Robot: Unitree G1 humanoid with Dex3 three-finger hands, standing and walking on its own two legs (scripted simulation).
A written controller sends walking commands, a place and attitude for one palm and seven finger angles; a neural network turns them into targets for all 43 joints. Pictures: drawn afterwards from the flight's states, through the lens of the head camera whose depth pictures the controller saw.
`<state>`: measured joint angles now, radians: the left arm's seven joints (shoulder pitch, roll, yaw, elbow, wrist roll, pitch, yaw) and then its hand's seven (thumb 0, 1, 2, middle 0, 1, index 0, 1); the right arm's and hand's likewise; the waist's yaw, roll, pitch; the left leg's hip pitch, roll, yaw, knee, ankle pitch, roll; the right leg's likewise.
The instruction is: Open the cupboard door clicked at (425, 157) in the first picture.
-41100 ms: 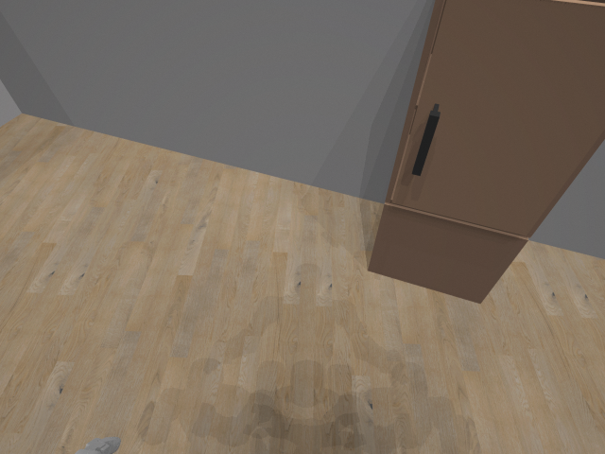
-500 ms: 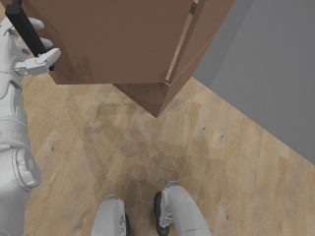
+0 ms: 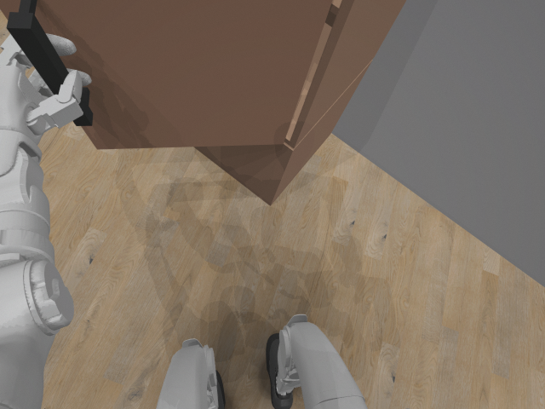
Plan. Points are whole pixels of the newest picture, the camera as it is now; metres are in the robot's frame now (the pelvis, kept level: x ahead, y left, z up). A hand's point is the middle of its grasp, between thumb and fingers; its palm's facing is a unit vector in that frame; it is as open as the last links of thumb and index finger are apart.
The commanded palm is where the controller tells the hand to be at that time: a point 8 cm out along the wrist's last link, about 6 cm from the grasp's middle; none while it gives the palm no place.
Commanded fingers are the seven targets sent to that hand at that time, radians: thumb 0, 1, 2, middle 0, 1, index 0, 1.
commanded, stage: pull the door open along its arc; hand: left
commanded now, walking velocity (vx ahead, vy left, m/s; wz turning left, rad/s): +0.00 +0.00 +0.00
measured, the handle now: (60, 66) +0.58 +0.24 +0.03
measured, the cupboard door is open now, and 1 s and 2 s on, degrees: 44 86 85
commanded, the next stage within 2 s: open thumb and fingers to let go in 0.80 s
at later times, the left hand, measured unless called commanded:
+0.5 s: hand (123, 206) +0.37 +0.15 +0.04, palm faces +0.26 -0.96 +0.05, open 6.3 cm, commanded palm +0.30 +0.22 +0.04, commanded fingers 0.00 0.90 0.90 -0.40 -1.35 -0.40 -1.35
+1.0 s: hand (192, 256) +0.31 +0.07 +0.04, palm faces +0.45 -0.89 -0.03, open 6.3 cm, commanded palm +0.26 +0.12 +0.04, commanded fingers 0.00 0.48 0.72 -0.37 -1.30 -0.37 -1.30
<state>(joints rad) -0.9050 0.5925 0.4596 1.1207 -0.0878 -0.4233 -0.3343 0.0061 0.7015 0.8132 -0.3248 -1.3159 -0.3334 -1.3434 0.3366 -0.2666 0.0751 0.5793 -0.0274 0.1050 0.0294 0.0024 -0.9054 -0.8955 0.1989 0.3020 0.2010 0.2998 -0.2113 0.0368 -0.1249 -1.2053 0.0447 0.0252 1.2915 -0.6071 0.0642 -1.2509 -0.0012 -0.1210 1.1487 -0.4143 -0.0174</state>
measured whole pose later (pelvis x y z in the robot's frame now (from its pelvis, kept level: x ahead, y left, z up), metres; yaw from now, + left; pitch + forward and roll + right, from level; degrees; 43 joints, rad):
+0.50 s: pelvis +0.03 +0.00 +0.03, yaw +1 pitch +24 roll -2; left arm -0.10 0.06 0.11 0.33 -0.09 -0.48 0.18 0.00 0.67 0.75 -0.30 -1.29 -0.34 -1.27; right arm 0.22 -0.22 0.00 0.50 -0.03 0.05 0.08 0.01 -0.91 -0.90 0.20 0.30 0.20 0.30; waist -0.06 0.02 -0.17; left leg -0.96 0.02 0.07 1.15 -0.60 0.06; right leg -1.06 -0.01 -0.07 1.08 -0.44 -0.01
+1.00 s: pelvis +0.02 -0.05 +0.02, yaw +6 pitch +21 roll +1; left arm 0.06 -0.06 -0.11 0.28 0.10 -0.52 0.50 0.00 0.67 0.79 -0.32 -1.31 -0.32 -1.32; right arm 0.17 -0.19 -0.01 0.59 -0.09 -0.05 0.02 0.01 -0.91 -0.90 0.20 0.30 0.20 0.30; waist 0.00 0.01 -0.18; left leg -0.96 0.00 -0.01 1.18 -0.59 -0.02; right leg -1.04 -0.04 -0.14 1.17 -0.50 -0.09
